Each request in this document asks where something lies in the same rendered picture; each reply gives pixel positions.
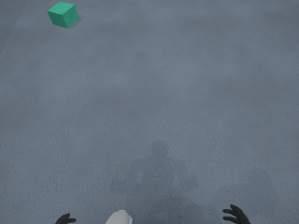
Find robot left hand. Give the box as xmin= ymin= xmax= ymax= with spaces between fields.
xmin=55 ymin=213 xmax=77 ymax=224

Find carton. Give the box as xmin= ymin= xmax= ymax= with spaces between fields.
xmin=47 ymin=1 xmax=79 ymax=28

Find robot left thigh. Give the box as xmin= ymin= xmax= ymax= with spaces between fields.
xmin=105 ymin=211 xmax=133 ymax=224

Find robot right hand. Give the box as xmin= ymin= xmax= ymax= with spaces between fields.
xmin=222 ymin=204 xmax=250 ymax=224

